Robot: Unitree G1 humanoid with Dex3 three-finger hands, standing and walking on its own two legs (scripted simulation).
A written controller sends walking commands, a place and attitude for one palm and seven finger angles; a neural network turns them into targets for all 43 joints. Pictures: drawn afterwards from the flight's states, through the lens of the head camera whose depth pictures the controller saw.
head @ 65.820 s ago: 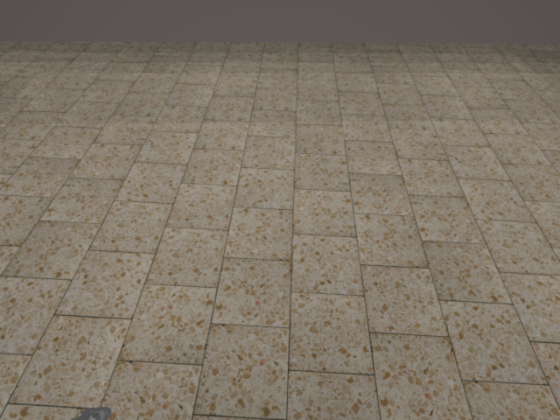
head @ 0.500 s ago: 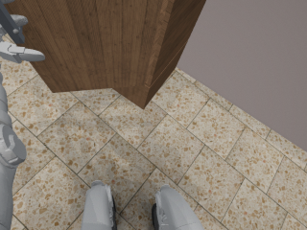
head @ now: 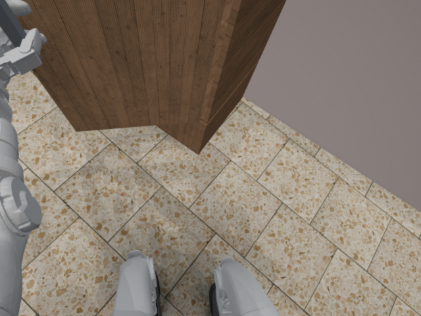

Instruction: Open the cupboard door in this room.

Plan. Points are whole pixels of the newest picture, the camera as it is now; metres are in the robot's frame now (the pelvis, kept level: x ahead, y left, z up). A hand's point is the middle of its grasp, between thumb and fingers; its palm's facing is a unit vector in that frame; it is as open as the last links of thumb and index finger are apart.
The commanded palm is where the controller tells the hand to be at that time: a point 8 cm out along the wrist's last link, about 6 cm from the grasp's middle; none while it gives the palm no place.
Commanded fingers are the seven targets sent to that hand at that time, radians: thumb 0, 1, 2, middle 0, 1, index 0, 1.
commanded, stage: close the thumb around the handle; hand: left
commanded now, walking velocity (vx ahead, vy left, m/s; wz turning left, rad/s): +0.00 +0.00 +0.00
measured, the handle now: (14, 20) +0.60 +0.28 +0.09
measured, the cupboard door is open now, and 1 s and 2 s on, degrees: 44 71 89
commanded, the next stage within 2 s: pull the door open along its arc in 0.12 s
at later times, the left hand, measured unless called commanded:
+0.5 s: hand (32, 60) +0.53 +0.25 +0.08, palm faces +0.11 -0.99 -0.01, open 5.6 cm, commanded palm +0.48 +0.27 +0.07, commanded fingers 0.00 0.90 0.90 -0.40 -1.35 -0.40 -1.35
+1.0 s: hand (81, 130) +0.40 +0.17 +0.08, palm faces +0.50 -0.87 +0.01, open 5.9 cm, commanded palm +0.33 +0.21 +0.07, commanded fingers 0.00 0.90 0.90 -0.40 -1.35 -0.40 -1.35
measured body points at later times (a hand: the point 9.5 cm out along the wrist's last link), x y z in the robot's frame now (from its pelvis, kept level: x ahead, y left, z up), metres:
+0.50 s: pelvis +0.00 +0.00 +0.00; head +0.17 +0.03 +0.42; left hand +0.51 +0.30 +0.08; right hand +0.00 -0.26 -0.10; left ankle +0.07 +0.12 -0.62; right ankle -0.01 -0.13 -0.62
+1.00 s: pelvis +0.02 -0.02 +0.03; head +0.10 -0.01 +0.48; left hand +0.37 +0.21 +0.08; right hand +0.18 -0.24 -0.08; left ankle +0.07 +0.12 -0.62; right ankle -0.01 -0.13 -0.62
